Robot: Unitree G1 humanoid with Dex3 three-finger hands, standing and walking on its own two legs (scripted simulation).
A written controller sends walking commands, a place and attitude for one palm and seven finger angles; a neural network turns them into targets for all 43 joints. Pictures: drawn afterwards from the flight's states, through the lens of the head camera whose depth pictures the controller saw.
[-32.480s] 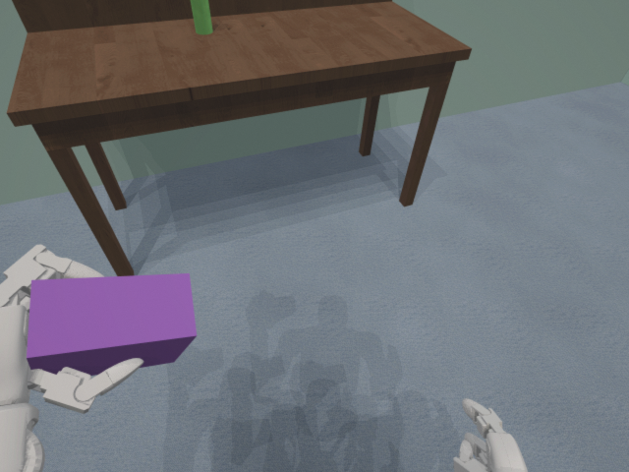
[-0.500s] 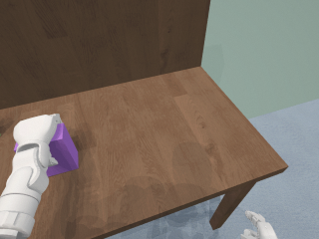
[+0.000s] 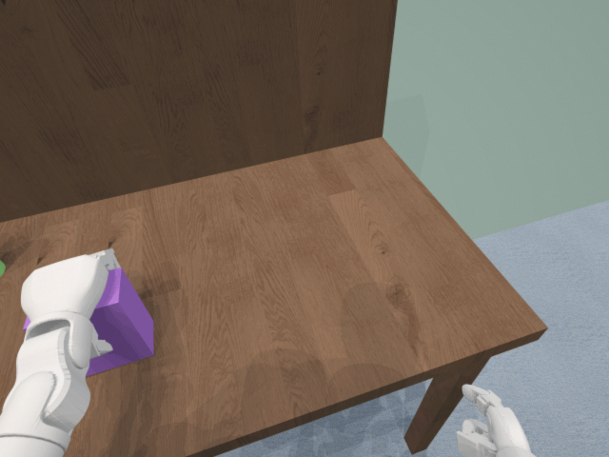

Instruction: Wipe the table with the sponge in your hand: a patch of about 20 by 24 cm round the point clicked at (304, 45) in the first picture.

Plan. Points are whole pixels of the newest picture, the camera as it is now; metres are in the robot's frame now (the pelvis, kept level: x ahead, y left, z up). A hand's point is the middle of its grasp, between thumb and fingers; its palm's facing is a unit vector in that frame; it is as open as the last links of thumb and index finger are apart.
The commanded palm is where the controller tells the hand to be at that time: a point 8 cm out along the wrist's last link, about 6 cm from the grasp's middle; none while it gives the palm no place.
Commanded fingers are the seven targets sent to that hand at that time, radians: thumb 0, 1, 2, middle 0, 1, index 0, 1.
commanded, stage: wipe back along the first lane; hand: left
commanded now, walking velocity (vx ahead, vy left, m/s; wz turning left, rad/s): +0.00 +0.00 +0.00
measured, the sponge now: (104, 333) +0.25 +0.33 +0.02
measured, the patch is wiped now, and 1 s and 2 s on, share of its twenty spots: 1.00 1.00 1.00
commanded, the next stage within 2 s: lift the sponge slowly off the table in 0.66 s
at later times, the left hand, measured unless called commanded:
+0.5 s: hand (75, 352) +0.20 +0.32 +0.07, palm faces +0.01 -0.08 -1.00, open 10.4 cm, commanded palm +0.16 +0.30 +0.11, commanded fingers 0.00 0.10 1.30 -1.20 -1.60 -1.20 -1.60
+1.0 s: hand (73, 367) +0.18 +0.31 +0.07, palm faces +0.03 -0.10 -0.99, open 10.4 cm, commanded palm +0.15 +0.29 +0.13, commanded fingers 0.00 0.10 1.30 -1.20 -1.60 -1.20 -1.60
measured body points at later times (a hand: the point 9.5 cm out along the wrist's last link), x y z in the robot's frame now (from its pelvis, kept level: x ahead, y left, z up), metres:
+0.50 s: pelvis -0.01 +0.00 +0.00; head -0.03 -0.03 +0.45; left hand +0.19 +0.32 +0.12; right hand +0.21 -0.23 -0.10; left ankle +0.01 +0.09 -0.74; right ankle -0.04 -0.12 -0.74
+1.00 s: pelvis -0.02 +0.01 +0.00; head -0.04 -0.02 +0.45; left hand +0.17 +0.31 +0.12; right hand +0.20 -0.22 -0.09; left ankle +0.01 +0.09 -0.74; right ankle -0.04 -0.12 -0.74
